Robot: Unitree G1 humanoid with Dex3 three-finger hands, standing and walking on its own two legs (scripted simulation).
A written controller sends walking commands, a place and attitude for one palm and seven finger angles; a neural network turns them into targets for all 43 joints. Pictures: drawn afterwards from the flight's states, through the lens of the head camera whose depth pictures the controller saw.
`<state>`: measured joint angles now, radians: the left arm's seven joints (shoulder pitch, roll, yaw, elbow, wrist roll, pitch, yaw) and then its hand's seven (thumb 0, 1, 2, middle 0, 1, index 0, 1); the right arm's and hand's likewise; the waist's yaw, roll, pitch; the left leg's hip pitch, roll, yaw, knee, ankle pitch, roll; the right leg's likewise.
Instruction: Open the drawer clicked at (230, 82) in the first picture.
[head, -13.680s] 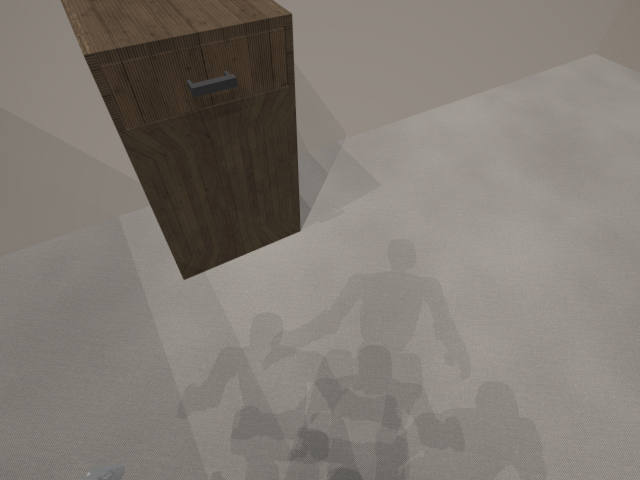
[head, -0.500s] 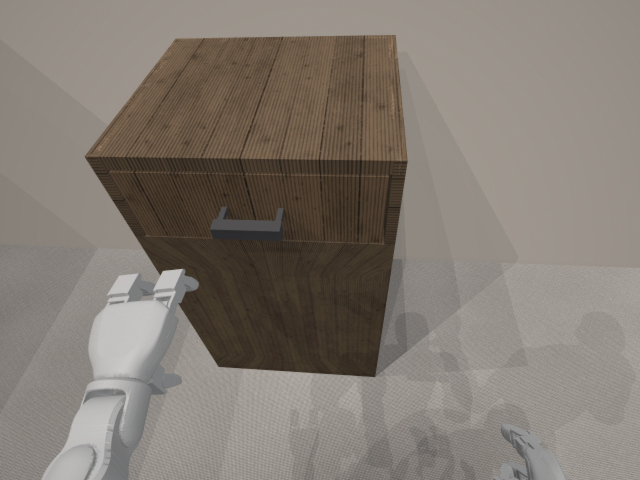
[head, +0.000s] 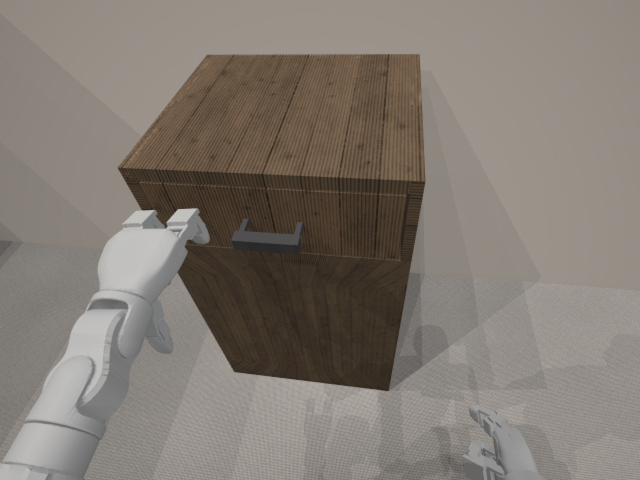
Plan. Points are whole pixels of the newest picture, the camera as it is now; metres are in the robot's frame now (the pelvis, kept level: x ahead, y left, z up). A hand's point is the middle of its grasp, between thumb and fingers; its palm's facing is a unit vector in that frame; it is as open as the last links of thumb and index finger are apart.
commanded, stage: raise the hand with hooked fingers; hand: left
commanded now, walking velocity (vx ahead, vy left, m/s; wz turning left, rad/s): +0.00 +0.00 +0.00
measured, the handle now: (269, 233) +0.50 +0.18 -0.02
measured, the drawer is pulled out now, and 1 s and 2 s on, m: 0.00 0.00 0.00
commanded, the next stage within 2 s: move the hooked fingers above the handle in 0.36 s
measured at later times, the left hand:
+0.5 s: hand (175, 284) +0.31 +0.23 +0.09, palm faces +0.05 -0.07 -1.00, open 13.8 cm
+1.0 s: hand (206, 269) +0.35 +0.21 +0.07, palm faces +0.01 -0.07 -1.00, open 13.8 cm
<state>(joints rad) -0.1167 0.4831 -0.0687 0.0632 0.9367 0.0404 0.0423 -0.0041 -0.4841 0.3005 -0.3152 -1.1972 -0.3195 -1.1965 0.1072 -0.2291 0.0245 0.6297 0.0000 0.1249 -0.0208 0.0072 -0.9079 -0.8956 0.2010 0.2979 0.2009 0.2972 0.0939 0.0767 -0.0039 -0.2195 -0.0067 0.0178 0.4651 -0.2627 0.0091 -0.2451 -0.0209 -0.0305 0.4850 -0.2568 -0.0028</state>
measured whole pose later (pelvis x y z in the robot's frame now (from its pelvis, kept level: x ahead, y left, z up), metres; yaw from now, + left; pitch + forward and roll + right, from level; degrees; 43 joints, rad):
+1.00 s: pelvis +0.00 +0.00 +0.00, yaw -1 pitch +4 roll +1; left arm -0.26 0.44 -0.11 0.28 0.97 0.00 0.11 0.00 -0.49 0.30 -0.32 -1.20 -0.32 -1.20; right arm 0.17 -0.25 -0.02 0.66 0.02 0.12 -0.02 0.01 -0.91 -0.90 0.20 0.30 0.20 0.30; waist 0.06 0.06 -0.03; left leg -0.30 0.00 0.03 0.49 -0.27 0.01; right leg -0.34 -0.02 -0.02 0.53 -0.27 -0.01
